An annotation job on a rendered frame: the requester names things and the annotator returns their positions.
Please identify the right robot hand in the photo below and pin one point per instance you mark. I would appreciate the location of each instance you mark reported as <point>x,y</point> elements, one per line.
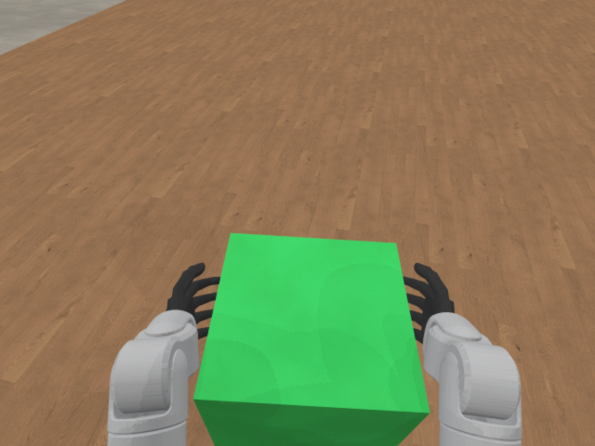
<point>436,301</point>

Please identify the carton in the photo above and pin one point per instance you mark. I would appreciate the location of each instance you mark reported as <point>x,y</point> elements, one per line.
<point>310,343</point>

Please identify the left robot hand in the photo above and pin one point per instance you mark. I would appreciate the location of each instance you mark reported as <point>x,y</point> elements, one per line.
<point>184,290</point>

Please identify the left robot forearm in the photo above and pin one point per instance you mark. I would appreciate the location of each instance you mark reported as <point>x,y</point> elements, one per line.
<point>148,401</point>

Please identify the right robot forearm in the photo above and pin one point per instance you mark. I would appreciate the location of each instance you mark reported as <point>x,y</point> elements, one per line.
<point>479,384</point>

